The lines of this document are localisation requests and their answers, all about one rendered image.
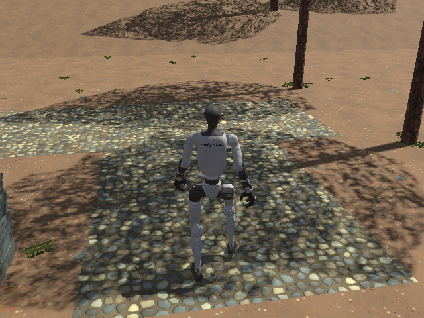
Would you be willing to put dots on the left robot forearm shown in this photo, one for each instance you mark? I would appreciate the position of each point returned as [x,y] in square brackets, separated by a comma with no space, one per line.
[180,172]

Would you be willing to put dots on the robot left hand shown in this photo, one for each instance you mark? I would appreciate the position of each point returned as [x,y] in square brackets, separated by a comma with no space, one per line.
[177,184]

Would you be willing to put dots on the left robot shin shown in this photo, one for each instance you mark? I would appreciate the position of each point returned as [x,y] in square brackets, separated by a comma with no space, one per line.
[196,246]

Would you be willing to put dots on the robot left upper arm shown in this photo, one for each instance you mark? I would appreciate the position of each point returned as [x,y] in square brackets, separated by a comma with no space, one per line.
[188,148]

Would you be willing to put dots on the robot right hand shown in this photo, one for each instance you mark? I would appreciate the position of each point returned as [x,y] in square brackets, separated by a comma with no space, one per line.
[251,198]

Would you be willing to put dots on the right robot forearm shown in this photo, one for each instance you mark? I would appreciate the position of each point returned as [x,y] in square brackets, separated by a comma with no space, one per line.
[243,175]

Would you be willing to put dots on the left robot thigh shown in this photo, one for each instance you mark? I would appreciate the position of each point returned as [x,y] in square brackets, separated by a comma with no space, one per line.
[195,197]

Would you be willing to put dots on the robot right upper arm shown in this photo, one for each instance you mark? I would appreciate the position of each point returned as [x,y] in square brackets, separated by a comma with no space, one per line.
[236,151]

